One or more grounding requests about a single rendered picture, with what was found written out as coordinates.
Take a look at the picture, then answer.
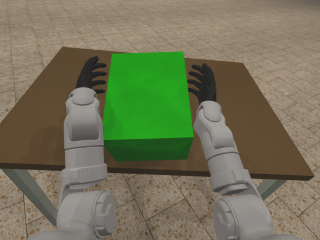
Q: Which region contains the right robot hand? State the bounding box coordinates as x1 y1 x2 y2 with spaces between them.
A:
187 63 217 105

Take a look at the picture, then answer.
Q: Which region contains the left robot forearm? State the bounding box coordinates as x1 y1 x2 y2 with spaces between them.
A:
56 87 108 227

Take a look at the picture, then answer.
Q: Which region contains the robot left upper arm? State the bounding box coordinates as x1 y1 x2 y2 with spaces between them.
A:
26 190 117 240

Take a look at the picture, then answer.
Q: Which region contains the carton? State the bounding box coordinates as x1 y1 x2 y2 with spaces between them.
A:
102 51 194 162

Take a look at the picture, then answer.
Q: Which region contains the robot right upper arm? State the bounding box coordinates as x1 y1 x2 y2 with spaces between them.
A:
213 194 303 240

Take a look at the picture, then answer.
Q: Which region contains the table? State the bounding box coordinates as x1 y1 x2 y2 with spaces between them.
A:
0 47 315 227

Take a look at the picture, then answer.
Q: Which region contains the left robot hand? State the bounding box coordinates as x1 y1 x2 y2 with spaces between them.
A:
75 56 107 94

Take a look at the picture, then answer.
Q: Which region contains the right robot forearm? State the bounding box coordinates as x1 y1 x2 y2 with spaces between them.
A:
193 100 273 228

